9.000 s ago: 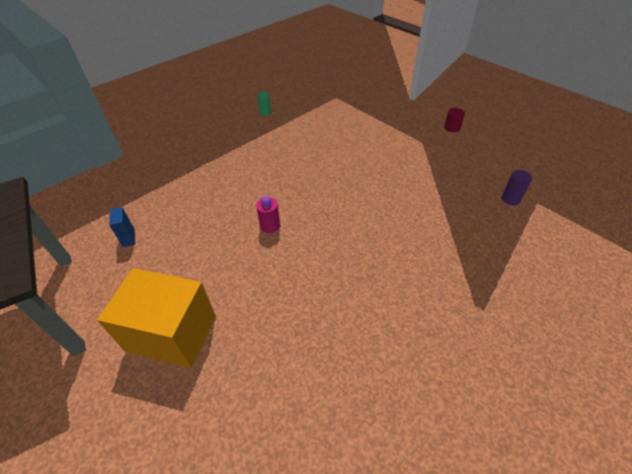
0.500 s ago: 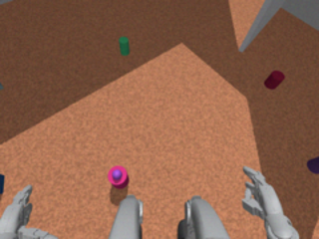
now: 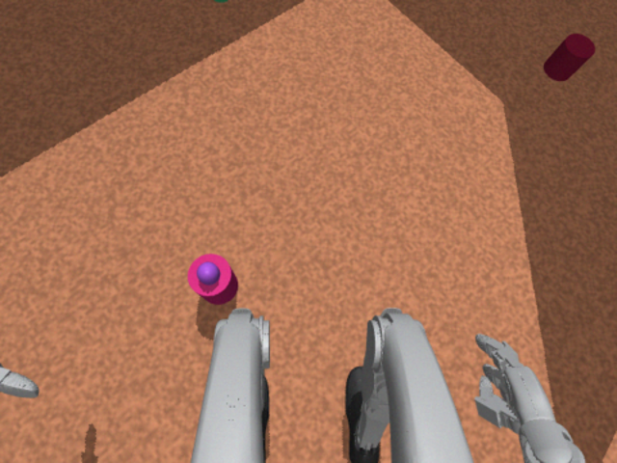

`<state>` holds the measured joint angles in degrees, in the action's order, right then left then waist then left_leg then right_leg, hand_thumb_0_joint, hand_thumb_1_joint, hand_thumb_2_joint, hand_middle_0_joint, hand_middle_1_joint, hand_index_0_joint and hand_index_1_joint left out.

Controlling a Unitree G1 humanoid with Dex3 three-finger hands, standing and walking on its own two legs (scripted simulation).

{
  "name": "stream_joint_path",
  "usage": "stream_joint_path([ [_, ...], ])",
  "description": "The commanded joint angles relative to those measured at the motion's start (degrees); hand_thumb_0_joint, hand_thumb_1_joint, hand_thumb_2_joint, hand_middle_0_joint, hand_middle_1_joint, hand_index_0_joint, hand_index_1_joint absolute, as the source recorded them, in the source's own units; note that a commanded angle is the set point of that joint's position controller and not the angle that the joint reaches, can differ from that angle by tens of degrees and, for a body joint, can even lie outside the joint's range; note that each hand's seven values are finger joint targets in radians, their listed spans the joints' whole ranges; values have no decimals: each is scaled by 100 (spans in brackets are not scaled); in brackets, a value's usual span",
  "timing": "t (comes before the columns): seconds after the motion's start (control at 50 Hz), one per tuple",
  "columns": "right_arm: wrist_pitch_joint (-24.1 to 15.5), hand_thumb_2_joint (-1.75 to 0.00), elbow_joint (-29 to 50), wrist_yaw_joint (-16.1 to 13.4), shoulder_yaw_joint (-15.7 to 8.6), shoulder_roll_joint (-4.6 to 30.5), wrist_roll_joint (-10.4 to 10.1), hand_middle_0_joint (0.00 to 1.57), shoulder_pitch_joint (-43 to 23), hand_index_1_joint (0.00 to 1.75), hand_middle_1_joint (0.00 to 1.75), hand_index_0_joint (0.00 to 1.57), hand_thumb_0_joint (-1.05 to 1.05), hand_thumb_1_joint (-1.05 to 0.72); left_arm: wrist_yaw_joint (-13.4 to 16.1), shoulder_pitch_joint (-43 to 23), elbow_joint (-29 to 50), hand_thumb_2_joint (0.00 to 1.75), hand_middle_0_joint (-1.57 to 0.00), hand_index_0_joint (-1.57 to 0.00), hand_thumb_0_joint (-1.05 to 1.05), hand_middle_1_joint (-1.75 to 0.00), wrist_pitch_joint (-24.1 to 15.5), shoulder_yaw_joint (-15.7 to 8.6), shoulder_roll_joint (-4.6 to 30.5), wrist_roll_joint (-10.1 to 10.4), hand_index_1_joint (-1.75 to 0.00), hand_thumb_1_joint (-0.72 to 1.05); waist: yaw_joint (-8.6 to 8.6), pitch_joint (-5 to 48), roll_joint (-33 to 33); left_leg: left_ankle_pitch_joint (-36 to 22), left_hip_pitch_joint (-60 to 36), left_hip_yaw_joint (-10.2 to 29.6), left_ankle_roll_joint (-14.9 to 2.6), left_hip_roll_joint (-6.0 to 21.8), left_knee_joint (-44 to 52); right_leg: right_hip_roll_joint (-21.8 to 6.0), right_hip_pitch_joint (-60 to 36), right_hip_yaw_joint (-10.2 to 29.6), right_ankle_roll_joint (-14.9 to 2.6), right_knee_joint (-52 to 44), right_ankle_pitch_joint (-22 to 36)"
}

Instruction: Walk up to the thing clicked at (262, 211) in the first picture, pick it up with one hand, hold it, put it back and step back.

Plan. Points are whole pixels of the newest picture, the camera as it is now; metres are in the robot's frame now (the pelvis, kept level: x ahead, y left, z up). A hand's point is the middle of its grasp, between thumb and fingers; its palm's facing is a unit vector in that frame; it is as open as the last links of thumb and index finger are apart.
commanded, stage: go down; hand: left
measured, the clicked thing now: (213, 278) +0.40 +0.22 -0.42
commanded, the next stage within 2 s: approach in 1.60 s
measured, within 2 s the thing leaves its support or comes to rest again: neither
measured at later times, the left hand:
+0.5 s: hand (17, 308) +0.29 +0.40 -0.10, palm faces +0.19 -0.97 -0.15, open 17.6 cm
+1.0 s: hand (20, 299) +0.30 +0.41 -0.11, palm faces +0.19 -0.97 -0.13, open 17.7 cm
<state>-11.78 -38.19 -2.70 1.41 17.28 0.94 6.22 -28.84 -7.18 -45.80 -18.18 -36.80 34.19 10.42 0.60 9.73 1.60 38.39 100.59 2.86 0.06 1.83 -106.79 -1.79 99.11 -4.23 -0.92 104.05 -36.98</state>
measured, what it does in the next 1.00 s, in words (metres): lowers itself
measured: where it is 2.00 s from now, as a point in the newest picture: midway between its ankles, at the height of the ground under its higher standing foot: (307, 438)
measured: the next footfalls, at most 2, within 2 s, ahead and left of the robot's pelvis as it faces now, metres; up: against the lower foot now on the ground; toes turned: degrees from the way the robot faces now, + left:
none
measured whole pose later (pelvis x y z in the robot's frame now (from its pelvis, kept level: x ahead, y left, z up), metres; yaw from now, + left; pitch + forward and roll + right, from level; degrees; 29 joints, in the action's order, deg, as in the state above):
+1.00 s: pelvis -0.02 +0.00 -0.10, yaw -2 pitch +32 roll -5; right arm -13.4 -41.3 -3.5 4.0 20.5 2.1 4.6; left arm -40.4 -20.0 -54.9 -21.1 -44.5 43.7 13.7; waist 0.9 7.3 2.2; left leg 39.7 117.9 4.5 -0.4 1.9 -125.0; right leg -1.7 115.7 -5.1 -0.9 120.9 -37.4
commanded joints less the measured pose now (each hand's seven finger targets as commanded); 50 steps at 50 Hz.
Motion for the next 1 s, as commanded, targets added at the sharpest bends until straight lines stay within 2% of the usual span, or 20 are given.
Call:
stream_joint_path([
  [0.0, -313, -90, 403, -157, -456, 1170, -31, 20, 357, 30, 30, 20, 0, -89, -307, -932, 492, 5, -7, -7, 0, -9, -530, -666, 2177, 224, -9, -60, -103, 2501, -534, -347, -1208, -21, -201, -143, 1095, 174, -1451, 476, -86, -1226, 87],
  [0.04, -331, -90, 470, -160, -432, 1266, -9, 20, 347, 30, 30, 20, 0, -89, -424, -973, 496, 3, -8, -8, 0, -8, -586, -744, 2434, 169, -8, -58, -156, 2743, -752, -399, -1407, 7, -166, -122, 1091, 174, -1412, 436, -97, -1071, 149],
  [0.1, -342, -90, 366, -170, -411, 1325, -10, 20, 360, 30, 30, 20, 0, -89, -565, -1106, 451, 1, -8, -8, 0, -7, -617, -807, 2547, 196, -7, -61, -175, 2766, -966, -72, -1390, 73, -150, -96, 1122, 199, -1079, 313, -112, -860, -57],
  [0.14, -351, -90, 358, -187, -366, 1373, -15, 20, 358, 30, 30, 20, 0, -91, -571, -1055, 465, 1, -9, -8, 0, -7, -617, -1104, 2828, 283, -7, -61, -342, 3049, -1021, -297, -1407, 64, -133, -101, 1026, 211, -1132, 246, -126, -663, 160],
  [0.16, -343, -90, 273, -188, -348, 1364, -17, 20, 417, 30, 30, 20, 0, -91, -597, -1018, 446, 1, -9, -8, 0, -7, -608, -1022, 2713, 304, -8, -61, -329, 3089, -1112, -402, -1436, 70, -121, -107, 980, 209, -1070, 204, -146, -562, 248],
  [0.18, -349, -90, 344, -200, -340, 1399, -21, 20, 357, 30, 30, 20, 0, -91, -597, -976, 440, 2, -8, -8, 0, -8, -589, -1138, 2827, 325, -8, -61, -361, 3113, -1033, -487, -1391, 84, -126, -109, 954, 218, -1045, 147, -146, -496, 321],
  [0.2, -341, -90, 245, -199, -325, 1382, -35, 20, 381, 30, 30, 20, 0, -91, -629, -839, 251, 2, -8, -8, 0, -7, -553, -1019, 2644, 330, -7, -61, -355, 2956, -1077, -443, -1355, 122, -113, -95, 988, 231, -856, 79, -163, -395, 304],
  [0.26, -321, -90, 266, -215, -337, 1464, -37, 20, 339, 30, 30, 20, 0, -91, -699, -937, 295, 4, -8, -7, 0, -7, -526, -1167, 2808, 363, -7, -61, -398, 2985, -1207, -704, -1433, 187, -98, -67, 898, 238, -649, 8, -193, -146, 572],
  [0.3, -312, -90, 242, -212, -339, 1469, -35, 20, 360, 30, 30, 20, 0, -91, -763, -949, 301, 4, -8, -7, 0, -7, -505, -1086, 2732, 386, -7, -61, -352, 2960, -1262, -855, -1447, 196, -86, -60, 814, 233, -496, -8, -201, -57, 661],
  [0.36, -342, -91, 228, -200, -333, 1473, -24, 20, 329, 30, 30, 20, 0, -91, -823, -1071, 234, 4, -7, -6, 0, -6, -534, -1131, 2704, 454, -6, -61, -278, 2830, -1128, -679, -1194, 185, -115, -50, 660, 247, -415, -23, -184, 12, 555],
  [0.38, -352, -91, 151, -200, -332, 1470, -23, 20, 364, 30, 30, 20, 0, -91, -867, -1226, 279, 4, -7, -6, 0, -5, -562, -1058, 2634, 474, -6, -61, -232, 2810, -1130, -677, -1184, 199, -117, -46, 603, 251, -283, -28, -185, 61, 560],
  [0.46, -366, -91, 80, -209, -304, 1463, 13, 20, 421, 30, 30, 20, 0, -92, -947, -1522, 258, 4, -7, -6, 0, -5, -658, -1163, 2861, 515, -6, -61, -180, 2897, -976, -584, -869, 111, -160, -70, 340, 242, -396, 8, -166, 108, 426],
  [0.5, -377, -91, 106, -220, -301, 1503, 43, 20, 367, 30, 30, 20, 0, -92, -973, -1604, 367, 4, -6, -5, 0, -4, -684, -1236, 3064, 492, -5, -61, -246, 3008, -1019, -476, -880, 90, -162, -62, 322, 241, -410, 25, -157, 132, 341],
  [0.58, -369, -91, 48, -220, -263, 1498, 66, 20, 393, 30, 30, 20, 0, -91, -1027, -1652, 292, 7, -6, -4, 0, -5, -634, -1205, 3077, 495, -6, -60, -250, 2990, -1027, -370, -733, 64, -163, -61, 262, 235, -400, 41, -146, 176, 217],
  [0.64, -359, -91, 71, -228, -240, 1509, 67, 20, 391, 30, 30, 20, 0, -92, -1031, -1677, 428, 6, -6, -4, 0, -3, -576, -1311, 3312, 509, -5, -61, -361, 3156, -1067, -446, -709, 14, -161, -73, 170, 235, -440, 61, -150, 208, 246],
  [0.72, -340, -91, 89, -236, -250, 1569, 35, 20, 374, 30, 30, 20, 0, -92, -1045, -1637, 427, 8, -5, -4, 0, -5, -499, -1259, 3161, 496, -6, -61, -336, 3080, -1408, -468, -1043, 225, -101, -45, 338, 248, 58, -101, -199, 480, 389],
  [0.8, -331, -91, 14, -230, -216, 1551, 23, 20, 419, 30, 30, 20, 0, -92, -1085, -1550, 138, 7, -6, -4, 0, -5, -472, -1189, 2967, 550, -7, -61, -260, 2913, -1256, -713, -955, 272, -97, -59, 233, 238, 177, -145, -207, 572, 525],
  [0.82, -327, -91, 43, -227, -213, 1551, 25, 20, 408, 30, 30, 20, 0, -92, -1082, -1661, 233, 7, -5, -3, 0, -4, -498, -1227, 3099, 560, -6, -61, -289, 2915, -1209, -606, -894, 254, -113, -60, 190, 237, 184, -120, -196, 537, 436],
  [0.88, -332, -91, 46, -224, -207, 1526, 32, 20, 366, 30, 30, 20, 0, -92, -1117, -1785, 59, 8, -6, -3, 0, -5, -546, -1151, 2989, 537, -7, -61, -185, 2699, -1091, -407, -650, 230, -144, -57, 136, 238, 231, -126, -184, 535, 295],
  [0.98, -320, -91, 21, -202, -181, 1585, 68, 20, 380, 30, 30, 20, 0, -92, -1168, -1940, 30, 8, -6, -3, 0, -5, -670, -1333, 3356, 531, -7, -61, -268, 2831, -1162, -392, -642, 186, -143, -62, 32, 231, 199, -103, -181, 625, 247],
])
